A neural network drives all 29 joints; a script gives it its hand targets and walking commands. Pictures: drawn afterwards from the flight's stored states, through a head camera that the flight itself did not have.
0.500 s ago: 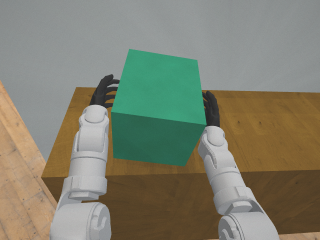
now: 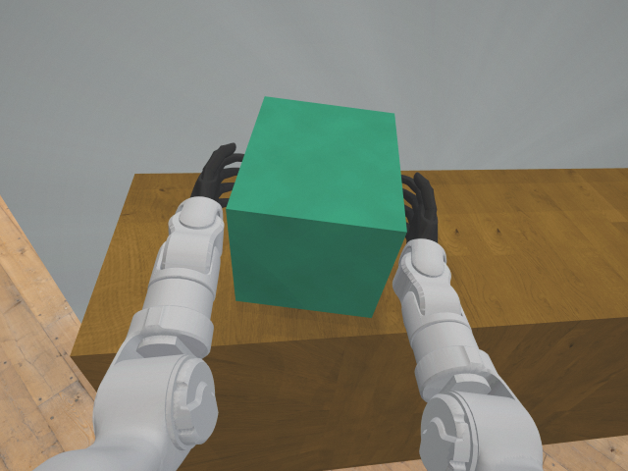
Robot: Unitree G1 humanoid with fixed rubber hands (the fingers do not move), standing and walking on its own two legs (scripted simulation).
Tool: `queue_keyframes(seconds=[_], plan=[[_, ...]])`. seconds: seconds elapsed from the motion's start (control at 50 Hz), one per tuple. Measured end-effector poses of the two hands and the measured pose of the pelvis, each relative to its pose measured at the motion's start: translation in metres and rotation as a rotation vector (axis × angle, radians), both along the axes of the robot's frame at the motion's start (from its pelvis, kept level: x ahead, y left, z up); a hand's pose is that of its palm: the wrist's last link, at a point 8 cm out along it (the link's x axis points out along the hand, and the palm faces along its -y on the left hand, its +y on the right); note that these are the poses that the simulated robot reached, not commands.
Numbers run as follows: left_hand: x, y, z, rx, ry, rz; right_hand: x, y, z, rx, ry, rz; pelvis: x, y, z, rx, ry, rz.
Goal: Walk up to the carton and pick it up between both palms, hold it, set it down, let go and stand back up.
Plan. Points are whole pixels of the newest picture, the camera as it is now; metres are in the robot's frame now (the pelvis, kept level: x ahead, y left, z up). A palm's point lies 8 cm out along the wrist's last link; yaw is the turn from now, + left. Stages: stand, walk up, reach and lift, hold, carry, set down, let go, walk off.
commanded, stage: set down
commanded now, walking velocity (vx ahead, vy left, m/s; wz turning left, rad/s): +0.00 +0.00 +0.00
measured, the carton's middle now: (317, 204) +0.44 -0.05 +0.14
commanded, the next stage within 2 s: none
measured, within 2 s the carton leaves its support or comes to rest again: neither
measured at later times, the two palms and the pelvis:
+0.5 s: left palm (218, 194) +0.46 +0.08 +0.15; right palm (417, 236) +0.38 -0.18 +0.12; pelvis +0.01 +0.00 +0.00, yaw +0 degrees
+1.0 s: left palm (221, 195) +0.49 +0.08 +0.12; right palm (408, 233) +0.41 -0.18 +0.11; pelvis +0.03 +0.01 +0.00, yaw +0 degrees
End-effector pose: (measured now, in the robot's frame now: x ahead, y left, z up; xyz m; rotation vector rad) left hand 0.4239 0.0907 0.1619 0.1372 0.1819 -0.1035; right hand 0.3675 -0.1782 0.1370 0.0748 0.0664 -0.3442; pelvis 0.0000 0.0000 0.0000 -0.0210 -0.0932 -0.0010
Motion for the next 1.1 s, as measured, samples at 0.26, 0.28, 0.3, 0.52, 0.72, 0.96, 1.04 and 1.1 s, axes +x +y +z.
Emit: queue_keyframes(seconds=[0.26,0.28,0.3,0.52,0.72,0.96,1.04,1.1], plan=[[0.012,0.007,-0.017,0.005,0.039,-0.011,0.01,0.006,-0.009,0.001,0.031,-0.004,0.005,-0.001,0.0,-0.002,0.041,0.002],[0.014,0.006,-0.018,0.008,0.045,-0.014,0.011,0.006,-0.011,0.006,0.037,-0.007,0.005,-0.001,0.0,-0.003,0.047,0.002],[0.015,0.006,-0.019,0.009,0.048,-0.017,0.011,0.005,-0.012,0.012,0.039,-0.01,0.006,-0.001,0.0,-0.003,0.054,0.003],[0.036,-0.012,-0.016,0.002,0.064,-0.079,0.014,-0.007,-0.015,0.043,0.038,-0.076,0.011,0.003,0.0,-0.001,0.075,-0.004],[0.046,-0.011,-0.035,-0.026,0.092,-0.081,0.022,-0.006,-0.027,0.044,0.051,-0.085,0.021,0.009,0.0,-0.002,0.132,-0.028],[0.063,-0.01,-0.041,-0.014,0.092,-0.095,0.037,-0.004,-0.031,0.046,0.052,-0.095,0.031,0.007,-0.001,-0.009,0.179,-0.011],[0.065,-0.013,-0.044,-0.01,0.097,-0.105,0.038,-0.007,-0.031,0.046,0.054,-0.102,0.033,0.006,-0.001,-0.011,0.18,-0.008],[0.066,-0.015,-0.048,-0.024,0.113,-0.111,0.036,-0.009,-0.032,0.043,0.067,-0.11,0.033,0.006,-0.001,-0.008,0.181,-0.011]])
